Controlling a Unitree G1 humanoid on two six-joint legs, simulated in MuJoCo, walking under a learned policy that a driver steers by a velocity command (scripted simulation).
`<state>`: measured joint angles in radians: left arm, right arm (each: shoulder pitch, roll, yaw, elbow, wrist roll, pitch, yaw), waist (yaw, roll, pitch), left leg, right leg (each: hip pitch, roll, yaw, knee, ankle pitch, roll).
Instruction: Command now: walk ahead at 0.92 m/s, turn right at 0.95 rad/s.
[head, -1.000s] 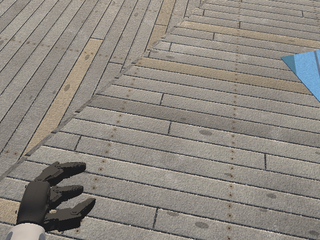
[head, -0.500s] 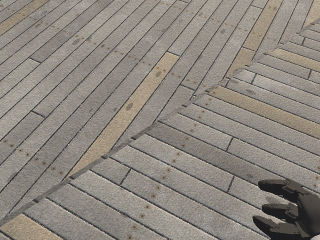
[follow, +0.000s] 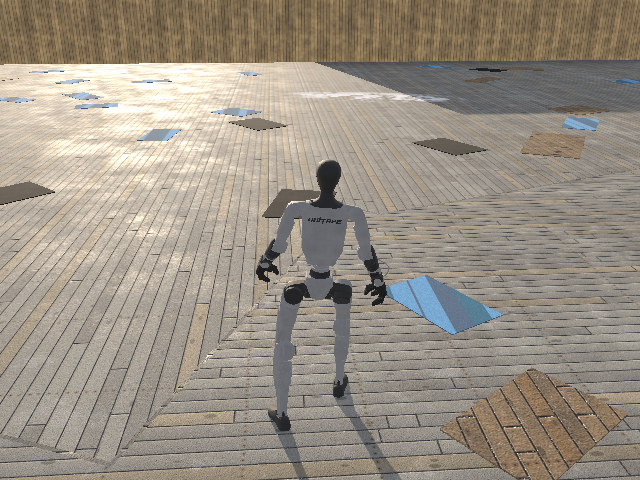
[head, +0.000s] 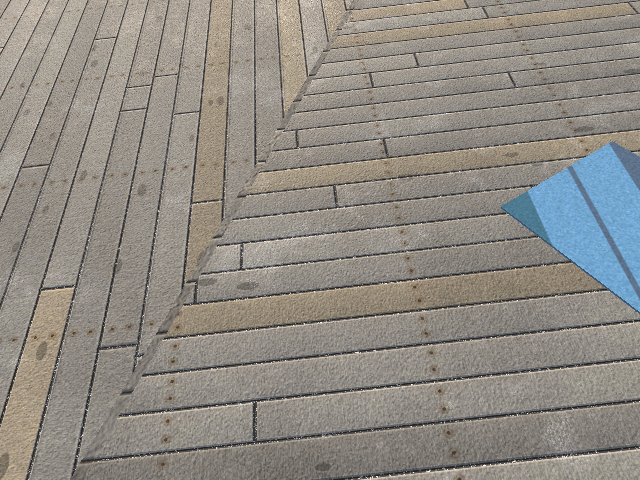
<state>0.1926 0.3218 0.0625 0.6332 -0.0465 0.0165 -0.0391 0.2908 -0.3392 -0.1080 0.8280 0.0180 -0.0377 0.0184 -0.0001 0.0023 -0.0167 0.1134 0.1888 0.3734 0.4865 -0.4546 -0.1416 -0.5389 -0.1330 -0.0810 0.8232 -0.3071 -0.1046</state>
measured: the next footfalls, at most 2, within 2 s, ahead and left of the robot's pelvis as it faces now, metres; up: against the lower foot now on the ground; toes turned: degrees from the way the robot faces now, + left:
left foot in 0.42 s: +0.54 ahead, -0.06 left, +0.00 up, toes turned -6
right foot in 0.80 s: +0.61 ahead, -0.26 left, +0.00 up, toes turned +23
